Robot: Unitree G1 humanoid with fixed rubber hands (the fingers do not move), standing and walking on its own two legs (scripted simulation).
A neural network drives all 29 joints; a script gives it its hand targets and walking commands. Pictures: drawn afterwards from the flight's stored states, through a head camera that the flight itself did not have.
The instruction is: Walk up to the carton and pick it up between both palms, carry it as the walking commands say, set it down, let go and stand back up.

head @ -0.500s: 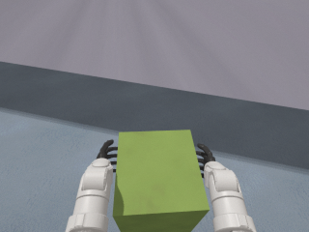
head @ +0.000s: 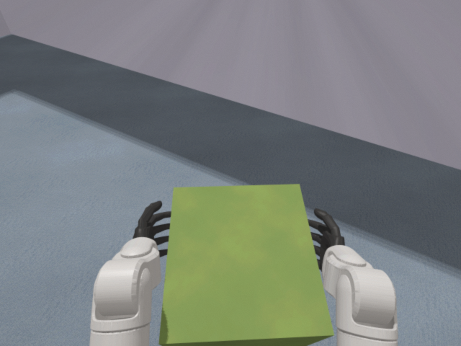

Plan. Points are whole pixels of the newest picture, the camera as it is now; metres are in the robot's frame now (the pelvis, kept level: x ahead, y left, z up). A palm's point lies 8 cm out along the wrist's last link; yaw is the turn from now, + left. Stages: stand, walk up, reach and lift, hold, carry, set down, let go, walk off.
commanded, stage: carry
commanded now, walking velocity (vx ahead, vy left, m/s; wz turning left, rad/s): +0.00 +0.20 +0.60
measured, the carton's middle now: (238, 276) +0.26 +0.00 +0.02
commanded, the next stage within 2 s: none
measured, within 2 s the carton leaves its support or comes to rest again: neither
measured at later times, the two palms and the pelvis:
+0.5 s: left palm out of the picture +0.13 +0.30 +0.10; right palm (226, 287) +0.21 +0.02 +0.10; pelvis -0.07 +0.09 +0.00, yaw +14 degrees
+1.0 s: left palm out of the picture +0.01 +0.41 +0.09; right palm (119, 325) +0.15 +0.15 +0.11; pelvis -0.14 +0.15 +0.01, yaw +27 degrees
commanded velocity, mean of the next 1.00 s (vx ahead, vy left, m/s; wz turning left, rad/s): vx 0.00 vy -0.02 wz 0.60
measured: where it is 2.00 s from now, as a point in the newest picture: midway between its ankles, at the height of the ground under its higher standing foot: outside the picture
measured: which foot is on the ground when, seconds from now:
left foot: up 0.00-0.10, down 0.12-0.44, up 0.46-0.66, down 0.68-1.00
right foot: down 0.00-0.14, up 0.16-0.40, down 0.42-0.68, up 0.70-1.00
